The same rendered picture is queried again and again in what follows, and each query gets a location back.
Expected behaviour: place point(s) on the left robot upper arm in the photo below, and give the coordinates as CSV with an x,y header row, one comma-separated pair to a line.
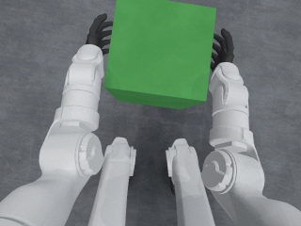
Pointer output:
x,y
67,160

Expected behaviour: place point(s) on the robot left thigh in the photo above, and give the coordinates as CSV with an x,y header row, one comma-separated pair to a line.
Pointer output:
x,y
109,207

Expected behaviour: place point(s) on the robot right shin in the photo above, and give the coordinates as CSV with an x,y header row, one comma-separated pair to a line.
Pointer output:
x,y
180,141

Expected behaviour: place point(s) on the robot left forearm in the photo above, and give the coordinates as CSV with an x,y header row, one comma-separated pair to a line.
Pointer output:
x,y
78,111

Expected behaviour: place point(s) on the right robot hand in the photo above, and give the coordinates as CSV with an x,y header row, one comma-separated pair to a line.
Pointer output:
x,y
224,51

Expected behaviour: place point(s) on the left robot hand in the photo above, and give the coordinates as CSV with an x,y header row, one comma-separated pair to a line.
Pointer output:
x,y
96,33

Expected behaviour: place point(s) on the right robot upper arm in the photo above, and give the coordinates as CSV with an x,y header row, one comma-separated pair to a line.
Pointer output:
x,y
237,181

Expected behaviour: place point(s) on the carton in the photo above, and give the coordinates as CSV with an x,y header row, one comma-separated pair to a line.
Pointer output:
x,y
160,53

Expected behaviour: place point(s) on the robot right forearm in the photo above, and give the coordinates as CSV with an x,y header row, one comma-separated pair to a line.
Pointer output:
x,y
230,112

